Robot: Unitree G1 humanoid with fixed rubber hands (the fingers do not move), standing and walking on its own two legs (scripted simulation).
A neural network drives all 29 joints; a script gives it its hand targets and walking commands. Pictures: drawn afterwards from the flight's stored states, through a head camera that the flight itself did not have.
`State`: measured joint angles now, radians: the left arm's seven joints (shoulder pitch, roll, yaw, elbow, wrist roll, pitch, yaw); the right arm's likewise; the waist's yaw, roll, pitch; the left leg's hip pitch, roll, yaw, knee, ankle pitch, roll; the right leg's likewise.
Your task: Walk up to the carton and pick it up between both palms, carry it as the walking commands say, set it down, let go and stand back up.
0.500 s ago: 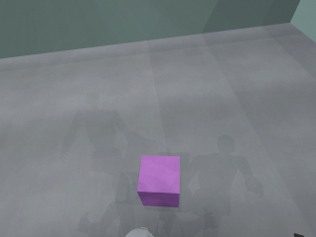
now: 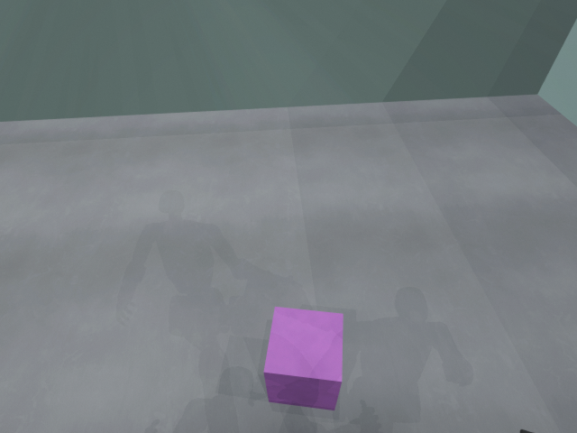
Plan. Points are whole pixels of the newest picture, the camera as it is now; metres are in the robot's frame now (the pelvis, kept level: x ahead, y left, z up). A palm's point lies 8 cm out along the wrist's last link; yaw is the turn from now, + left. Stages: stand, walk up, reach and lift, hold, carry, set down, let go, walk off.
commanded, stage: walk up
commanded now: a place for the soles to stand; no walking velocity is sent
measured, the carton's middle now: (304, 359) +0.50 -0.02 -0.62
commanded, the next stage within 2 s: none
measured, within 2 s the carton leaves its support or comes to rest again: neither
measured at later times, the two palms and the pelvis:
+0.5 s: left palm out of the picture +0.15 +0.33 -0.07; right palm out of the picture +0.14 -0.29 -0.06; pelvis +0.03 +0.02 +0.03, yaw -3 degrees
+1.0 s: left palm out of the picture +0.13 +0.33 -0.07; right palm out of the picture +0.11 -0.30 -0.07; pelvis +0.03 +0.02 +0.04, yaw -4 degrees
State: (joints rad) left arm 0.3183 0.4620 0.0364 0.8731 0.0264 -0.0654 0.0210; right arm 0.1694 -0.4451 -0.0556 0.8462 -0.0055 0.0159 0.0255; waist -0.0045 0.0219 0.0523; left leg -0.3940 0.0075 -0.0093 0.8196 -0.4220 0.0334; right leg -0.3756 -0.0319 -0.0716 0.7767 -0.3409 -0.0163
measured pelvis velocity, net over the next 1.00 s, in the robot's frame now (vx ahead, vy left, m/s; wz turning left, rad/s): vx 0.03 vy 0.02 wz -0.07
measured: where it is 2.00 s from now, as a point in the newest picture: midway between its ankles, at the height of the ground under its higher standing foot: outside the picture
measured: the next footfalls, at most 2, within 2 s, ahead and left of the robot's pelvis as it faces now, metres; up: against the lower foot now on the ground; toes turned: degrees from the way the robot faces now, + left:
right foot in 1.82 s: +0.17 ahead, -0.09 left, +0.00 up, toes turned +1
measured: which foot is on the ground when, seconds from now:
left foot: down 0.00-1.00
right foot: down 0.00-1.00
